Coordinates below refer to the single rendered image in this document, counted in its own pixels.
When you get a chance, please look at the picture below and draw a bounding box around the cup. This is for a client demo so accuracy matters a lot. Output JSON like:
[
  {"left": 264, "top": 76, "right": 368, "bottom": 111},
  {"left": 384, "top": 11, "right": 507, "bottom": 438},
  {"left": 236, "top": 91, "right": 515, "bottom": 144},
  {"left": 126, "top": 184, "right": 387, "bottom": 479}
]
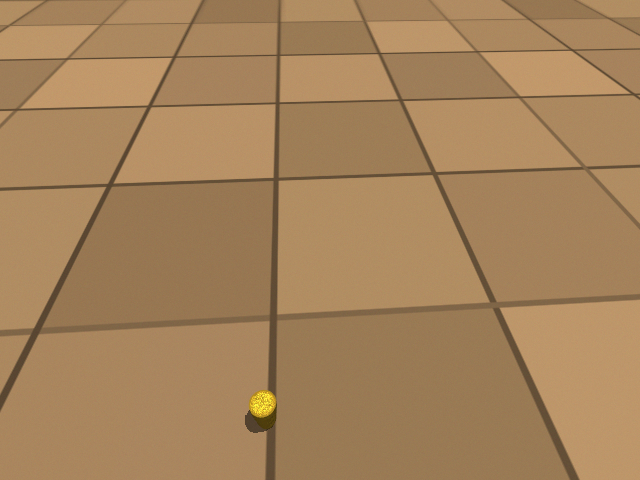
[{"left": 249, "top": 390, "right": 277, "bottom": 429}]

